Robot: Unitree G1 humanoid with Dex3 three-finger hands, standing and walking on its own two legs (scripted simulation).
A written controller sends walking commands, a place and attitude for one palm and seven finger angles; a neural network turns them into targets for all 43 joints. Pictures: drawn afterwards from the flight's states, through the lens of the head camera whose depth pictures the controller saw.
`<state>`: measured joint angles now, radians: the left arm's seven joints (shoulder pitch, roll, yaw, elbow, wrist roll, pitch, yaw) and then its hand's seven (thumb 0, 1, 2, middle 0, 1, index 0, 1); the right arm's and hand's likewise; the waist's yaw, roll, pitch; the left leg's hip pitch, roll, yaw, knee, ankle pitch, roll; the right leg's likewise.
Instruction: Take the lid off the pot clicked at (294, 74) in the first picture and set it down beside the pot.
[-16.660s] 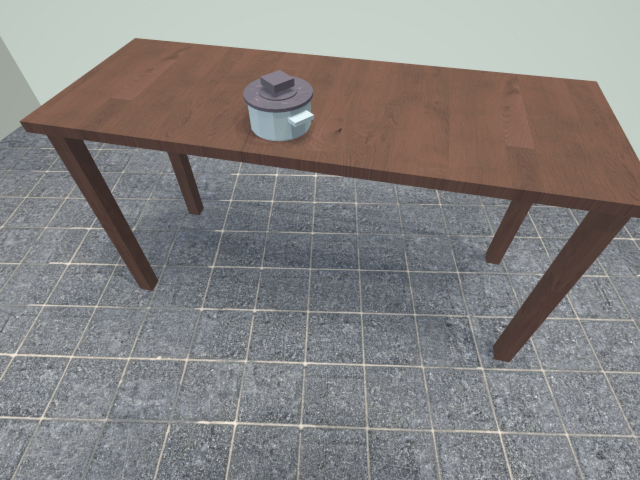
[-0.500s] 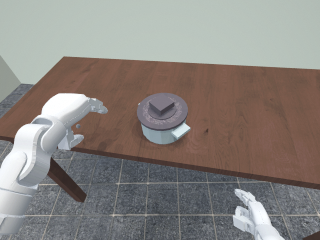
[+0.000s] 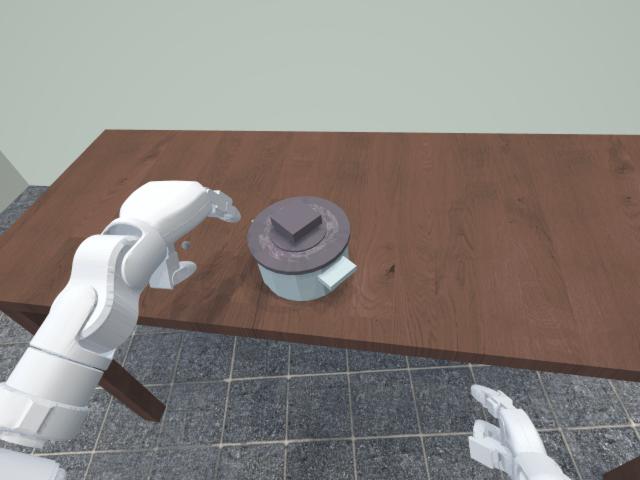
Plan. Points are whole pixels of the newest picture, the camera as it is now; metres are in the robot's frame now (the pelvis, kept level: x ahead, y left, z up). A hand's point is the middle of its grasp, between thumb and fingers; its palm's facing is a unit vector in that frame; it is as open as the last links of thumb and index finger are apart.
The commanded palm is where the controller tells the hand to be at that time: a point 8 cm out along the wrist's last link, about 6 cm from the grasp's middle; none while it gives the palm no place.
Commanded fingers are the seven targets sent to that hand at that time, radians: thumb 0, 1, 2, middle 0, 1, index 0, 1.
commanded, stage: move the open hand above the knob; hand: left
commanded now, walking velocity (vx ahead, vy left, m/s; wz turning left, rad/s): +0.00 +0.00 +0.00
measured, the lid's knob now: (296, 219) +0.45 +0.08 +0.08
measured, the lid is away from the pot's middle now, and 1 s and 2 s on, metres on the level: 0.00 0.00 0.00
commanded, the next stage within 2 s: lower the open fingers around the knob in 1.58 s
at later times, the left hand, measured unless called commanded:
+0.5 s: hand (249, 213) +0.40 +0.12 +0.14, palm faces -0.17 -0.03 -0.98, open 10.1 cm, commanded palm +0.38 +0.13 +0.22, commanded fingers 0.00 -0.32 1.48 -0.84 -0.08 -0.84 -0.08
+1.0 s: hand (285, 193) +0.43 +0.08 +0.15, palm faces -0.16 -0.05 -0.99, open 10.1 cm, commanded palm +0.40 +0.09 +0.22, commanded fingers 0.00 -0.32 1.48 -0.84 -0.08 -0.84 -0.08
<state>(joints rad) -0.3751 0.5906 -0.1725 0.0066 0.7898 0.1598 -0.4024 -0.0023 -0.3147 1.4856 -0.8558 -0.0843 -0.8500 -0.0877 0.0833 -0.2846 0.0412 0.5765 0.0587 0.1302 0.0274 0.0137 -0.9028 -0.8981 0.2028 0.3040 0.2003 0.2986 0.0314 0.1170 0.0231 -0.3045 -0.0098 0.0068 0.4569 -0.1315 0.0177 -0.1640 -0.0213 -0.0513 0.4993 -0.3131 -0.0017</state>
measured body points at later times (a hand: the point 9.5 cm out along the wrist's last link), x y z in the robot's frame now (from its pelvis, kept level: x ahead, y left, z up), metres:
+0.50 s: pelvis +0.02 -0.01 +0.00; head +0.04 -0.06 +0.45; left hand +0.40 +0.12 +0.20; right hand +0.22 -0.22 -0.11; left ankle +0.07 +0.11 -0.74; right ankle -0.03 -0.12 -0.74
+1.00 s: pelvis +0.03 -0.01 +0.00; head +0.04 -0.06 +0.44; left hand +0.43 +0.08 +0.20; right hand +0.21 -0.24 -0.12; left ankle +0.07 +0.11 -0.74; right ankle -0.03 -0.12 -0.74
